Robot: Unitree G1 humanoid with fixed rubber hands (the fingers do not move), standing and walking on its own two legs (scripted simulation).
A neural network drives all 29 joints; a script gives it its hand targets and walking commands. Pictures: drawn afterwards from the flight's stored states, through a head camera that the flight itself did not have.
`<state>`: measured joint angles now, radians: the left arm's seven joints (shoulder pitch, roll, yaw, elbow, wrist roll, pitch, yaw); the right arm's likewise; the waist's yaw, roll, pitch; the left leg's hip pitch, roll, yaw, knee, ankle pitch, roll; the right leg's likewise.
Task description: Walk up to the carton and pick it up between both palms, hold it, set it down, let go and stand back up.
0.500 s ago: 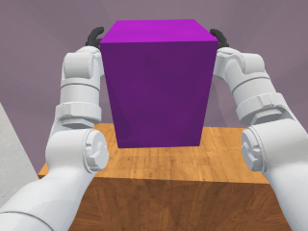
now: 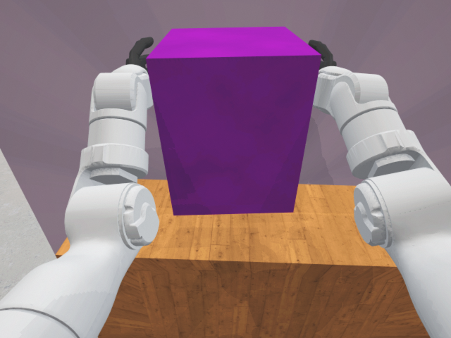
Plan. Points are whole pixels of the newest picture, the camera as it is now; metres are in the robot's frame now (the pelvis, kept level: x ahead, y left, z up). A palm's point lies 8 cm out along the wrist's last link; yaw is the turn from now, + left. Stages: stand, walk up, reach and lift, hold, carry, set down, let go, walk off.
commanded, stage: hold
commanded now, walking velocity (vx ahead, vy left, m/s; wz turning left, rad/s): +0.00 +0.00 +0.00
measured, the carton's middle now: (230, 118) +0.37 +0.00 +0.28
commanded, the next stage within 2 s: none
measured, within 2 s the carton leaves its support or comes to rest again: neither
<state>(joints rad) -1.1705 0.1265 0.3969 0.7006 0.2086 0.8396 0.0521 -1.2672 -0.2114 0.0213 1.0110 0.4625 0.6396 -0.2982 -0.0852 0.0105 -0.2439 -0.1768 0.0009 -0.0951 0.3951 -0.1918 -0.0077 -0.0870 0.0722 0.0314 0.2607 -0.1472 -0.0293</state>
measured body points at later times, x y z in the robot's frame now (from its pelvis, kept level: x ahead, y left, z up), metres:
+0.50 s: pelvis +0.00 +0.00 +0.00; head -0.10 +0.02 +0.44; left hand +0.39 +0.15 +0.34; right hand +0.38 -0.15 +0.34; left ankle +0.01 +0.12 -0.75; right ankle +0.00 -0.10 -0.75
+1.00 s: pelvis +0.00 +0.00 +0.00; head -0.10 +0.02 +0.44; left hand +0.39 +0.15 +0.34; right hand +0.38 -0.15 +0.34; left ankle +0.01 +0.12 -0.75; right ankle +0.00 -0.10 -0.75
